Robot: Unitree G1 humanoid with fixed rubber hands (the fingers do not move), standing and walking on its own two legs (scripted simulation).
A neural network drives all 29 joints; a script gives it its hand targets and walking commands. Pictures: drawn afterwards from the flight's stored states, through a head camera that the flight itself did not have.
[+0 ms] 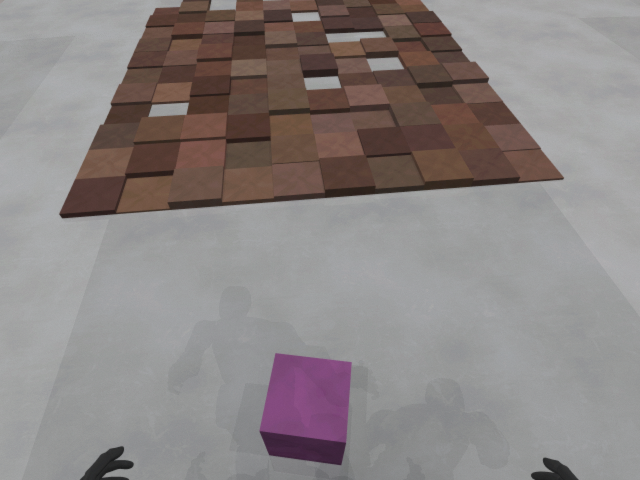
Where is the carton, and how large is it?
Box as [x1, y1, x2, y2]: [259, 353, 351, 464]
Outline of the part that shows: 275,353 259,430 268,453 271,455 340,464 346,437 351,362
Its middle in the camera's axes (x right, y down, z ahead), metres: -0.03 +0.48 +1.08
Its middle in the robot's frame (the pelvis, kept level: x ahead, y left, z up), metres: +0.40 +0.05 -0.66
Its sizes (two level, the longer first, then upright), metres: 0.210 0.200 0.250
